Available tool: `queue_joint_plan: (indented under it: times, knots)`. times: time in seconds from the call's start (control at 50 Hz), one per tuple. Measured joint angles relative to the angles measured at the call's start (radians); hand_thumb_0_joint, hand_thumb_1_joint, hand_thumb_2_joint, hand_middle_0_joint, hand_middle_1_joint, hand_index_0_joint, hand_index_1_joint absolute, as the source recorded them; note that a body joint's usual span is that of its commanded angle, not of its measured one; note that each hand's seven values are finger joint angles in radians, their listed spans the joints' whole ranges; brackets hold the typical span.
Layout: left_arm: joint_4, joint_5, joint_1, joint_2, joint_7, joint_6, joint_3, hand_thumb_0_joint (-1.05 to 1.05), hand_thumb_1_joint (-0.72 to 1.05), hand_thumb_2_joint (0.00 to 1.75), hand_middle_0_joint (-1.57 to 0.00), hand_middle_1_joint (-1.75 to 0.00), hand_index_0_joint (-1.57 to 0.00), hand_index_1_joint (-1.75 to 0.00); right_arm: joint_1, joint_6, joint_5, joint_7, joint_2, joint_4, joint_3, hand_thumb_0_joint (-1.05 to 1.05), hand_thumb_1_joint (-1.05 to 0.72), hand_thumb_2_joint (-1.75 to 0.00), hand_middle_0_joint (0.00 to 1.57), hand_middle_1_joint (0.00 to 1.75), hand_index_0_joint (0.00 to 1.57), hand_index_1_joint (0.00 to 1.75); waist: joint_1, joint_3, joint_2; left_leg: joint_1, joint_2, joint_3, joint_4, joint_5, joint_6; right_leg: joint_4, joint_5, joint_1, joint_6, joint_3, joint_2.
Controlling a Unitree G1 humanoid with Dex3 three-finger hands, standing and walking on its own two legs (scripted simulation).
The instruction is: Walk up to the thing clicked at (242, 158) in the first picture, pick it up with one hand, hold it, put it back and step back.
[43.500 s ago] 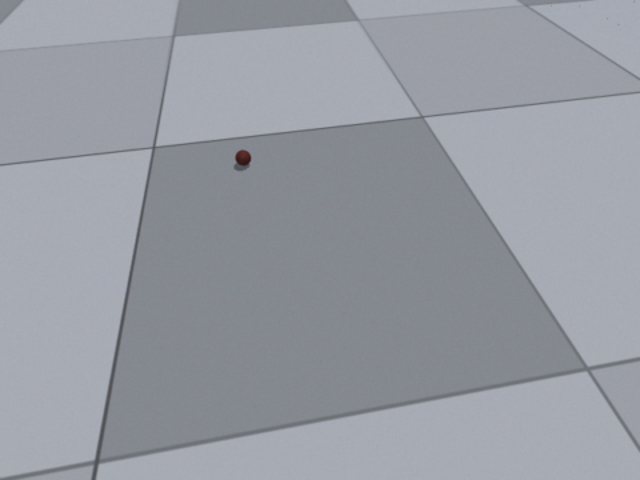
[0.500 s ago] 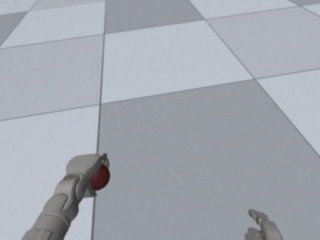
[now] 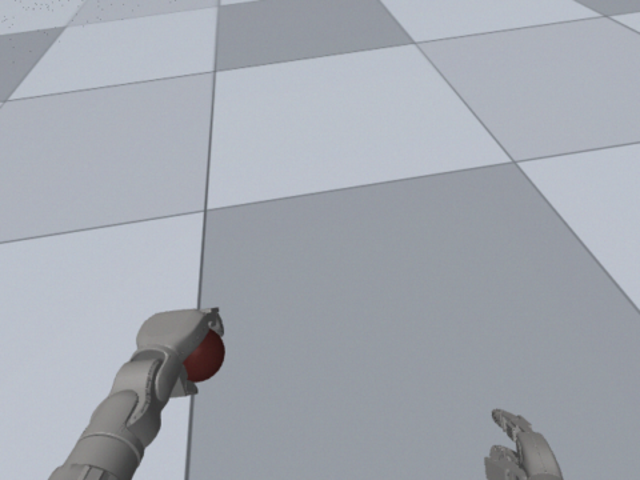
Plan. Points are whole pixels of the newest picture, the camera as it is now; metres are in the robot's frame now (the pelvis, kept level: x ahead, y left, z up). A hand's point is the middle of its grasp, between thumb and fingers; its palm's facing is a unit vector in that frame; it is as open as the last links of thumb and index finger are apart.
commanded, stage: hold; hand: left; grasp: from above
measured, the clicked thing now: (197, 353) +0.30 +0.21 -0.04
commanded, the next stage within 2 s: crouch in 0.30 s
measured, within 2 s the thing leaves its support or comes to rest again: neither
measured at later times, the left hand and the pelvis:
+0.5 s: hand (186, 361) +0.29 +0.22 -0.03, palm faces -0.43 -0.07 -0.90, open 10.3 cm; pelvis +0.00 +0.00 +0.00, yaw +0 degrees
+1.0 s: hand (217, 390) +0.31 +0.23 -0.21, palm faces -0.43 +0.02 -0.90, open 10.2 cm; pelvis -0.03 +0.01 -0.10, yaw +1 degrees
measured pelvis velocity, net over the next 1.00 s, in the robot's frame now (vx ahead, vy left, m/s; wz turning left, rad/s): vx -0.03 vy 0.01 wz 0.02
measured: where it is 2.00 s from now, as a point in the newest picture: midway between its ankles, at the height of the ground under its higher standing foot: outside the picture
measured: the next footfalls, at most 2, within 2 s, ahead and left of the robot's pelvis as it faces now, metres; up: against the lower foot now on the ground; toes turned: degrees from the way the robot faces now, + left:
none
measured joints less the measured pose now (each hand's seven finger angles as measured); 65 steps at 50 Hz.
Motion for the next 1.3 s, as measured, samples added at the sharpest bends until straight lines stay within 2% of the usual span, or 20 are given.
queue_joint_plan:
  times: [0.18,0.5,0.58,0.68,0.82,0.9,0.98,1.06,1.14,1.3]
  knots:
    - [-0.003,-0.009,0.009,0.004,-0.005,0.002,-0.003,-0.01,0.0,0.7,-0.74,-0.87,-0.51,-0.79,0.007,0.002,0.001,-0.001,0.001,-0.001,-0.001,0.01,-0.9,-0.9,0.2,0.3,0.2,0.3,-0.003,-0.003,0.002,0.01,-0.001,0.002,-0.008,0.002,0.0,-0.006,0.001,0.008,0.0,0.001,-0.001]
    - [0.015,-0.001,-0.006,-0.003,0.001,0.001,-0.004,0.0,0.0,0.68,-0.72,-0.88,-0.51,-0.79,0.009,0.005,0.001,-0.001,-0.002,0.001,-0.002,0.01,-0.9,-0.9,0.2,0.3,0.2,0.3,-0.005,-0.002,0.0,0.014,-0.001,0.0,-0.016,0.007,0.0,-0.014,0.006,0.013,0.0,0.0,-0.001]
    - [0.05,0.009,-0.009,-0.01,0.024,-0.007,-0.002,0.0,0.02,0.66,-0.7,-0.87,-0.51,-0.78,0.007,0.006,-0.001,0.002,0.0,-0.003,-0.001,0.01,-0.9,-0.9,0.2,0.3,0.2,0.3,-0.011,-0.002,-0.006,0.001,-0.002,-0.002,-0.008,0.005,0.001,-0.005,0.003,0.001,0.001,-0.002,-0.002]
    - [0.151,0.042,-0.033,-0.028,0.108,-0.027,0.001,0.01,0.02,0.64,-0.68,-0.84,-0.51,-0.77,0.003,0.005,-0.011,0.011,0.002,-0.001,-0.003,0.01,-0.89,-0.9,0.2,0.3,0.2,0.3,-0.023,-0.001,-0.022,-0.061,-0.003,-0.008,0.044,-0.01,0.001,0.046,-0.015,-0.058,0.0,-0.007,-0.003]
    - [0.345,0.108,-0.136,-0.046,0.247,-0.05,0.002,0.02,0.03,0.62,-0.7,-0.83,-0.52,-0.75,0.016,-0.014,-0.04,0.035,-0.004,0.024,-0.025,0.01,-0.89,-0.9,0.2,0.3,0.2,0.3,-0.041,-0.045,-0.042,-0.316,0.002,-0.025,0.27,-0.089,-0.001,0.256,-0.091,-0.301,0.001,-0.019,0.002]
    - [0.466,0.145,-0.221,-0.057,0.323,-0.052,0.023,0.02,0.03,0.61,-0.73,-0.83,-0.52,-0.75,0.038,-0.031,-0.057,0.046,-0.013,0.031,-0.044,0.01,-0.9,-0.9,0.2,0.3,0.2,0.3,-0.061,-0.093,-0.044,-0.53,0.007,-0.036,0.468,-0.161,0.0,0.444,-0.16,-0.506,0.005,-0.026,0.008]
    - [0.545,0.172,-0.295,-0.056,0.373,-0.056,0.052,0.02,0.03,0.62,-0.74,-0.83,-0.53,-0.75,0.058,-0.045,-0.073,0.05,-0.02,0.037,-0.058,0.01,-0.9,-0.9,0.2,0.3,0.2,0.3,-0.086,-0.136,-0.039,-0.748,0.009,-0.045,0.663,-0.225,0.004,0.634,-0.225,-0.718,0.011,-0.03,0.011]
    - [0.588,0.183,-0.351,-0.046,0.404,-0.057,0.085,0.01,0.02,0.63,-0.74,-0.82,-0.53,-0.75,0.076,-0.058,-0.089,0.048,-0.02,0.046,-0.067,0.01,-0.9,-0.9,0.2,0.3,0.2,0.3,-0.107,-0.173,-0.026,-0.956,0.01,-0.051,0.838,-0.276,0.009,0.807,-0.278,-0.921,0.014,-0.032,0.013]
    - [0.597,0.178,-0.386,-0.032,0.418,-0.047,0.11,0.01,0.01,0.64,-0.75,-0.82,-0.54,-0.75,0.084,-0.065,-0.1,0.045,-0.009,0.06,-0.07,0.01,-0.9,-0.89,0.2,0.3,0.2,0.3,-0.12,-0.195,-0.013,-1.127,0.011,-0.054,0.987,-0.316,0.014,0.954,-0.319,-1.088,0.017,-0.031,0.016]
    - [0.646,0.167,-0.438,-0.008,0.41,-0.054,0.152,0.01,0.0,0.64,-0.76,-0.81,-0.55,-0.74,0.07,-0.087,-0.12,0.052,0.026,0.072,-0.051,0.01,-0.9,-0.89,0.2,0.3,0.2,0.3,-0.133,-0.205,0.001,-1.386,0.011,-0.064,1.204,-0.356,0.019,1.173,-0.366,-1.342,0.019,-0.034,0.021]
